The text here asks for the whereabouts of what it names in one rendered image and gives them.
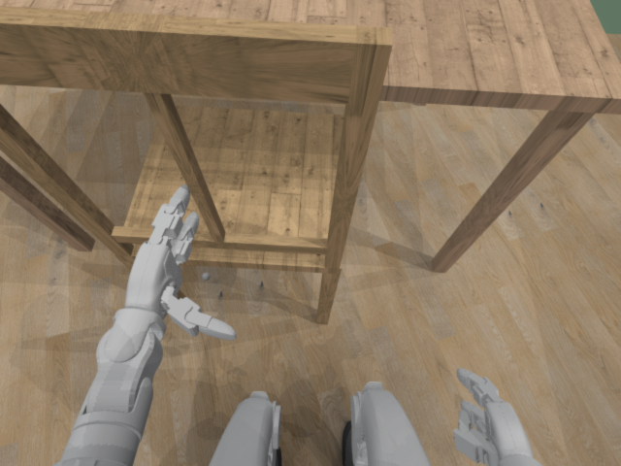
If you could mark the right robot shin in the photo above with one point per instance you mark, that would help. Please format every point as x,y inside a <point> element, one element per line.
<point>359,451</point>

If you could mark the chair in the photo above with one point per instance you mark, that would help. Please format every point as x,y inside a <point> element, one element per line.
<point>273,190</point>

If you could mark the robot left hand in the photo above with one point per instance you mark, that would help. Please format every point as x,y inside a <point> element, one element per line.
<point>157,264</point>

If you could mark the table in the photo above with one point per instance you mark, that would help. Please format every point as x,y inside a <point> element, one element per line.
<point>550,55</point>

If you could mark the right robot thigh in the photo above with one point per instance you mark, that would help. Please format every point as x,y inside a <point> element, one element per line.
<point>378,419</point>

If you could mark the robot right hand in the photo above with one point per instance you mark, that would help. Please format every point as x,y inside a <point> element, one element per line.
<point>499,432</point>

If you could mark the left robot forearm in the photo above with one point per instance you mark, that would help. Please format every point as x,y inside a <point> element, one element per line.
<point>113,417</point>

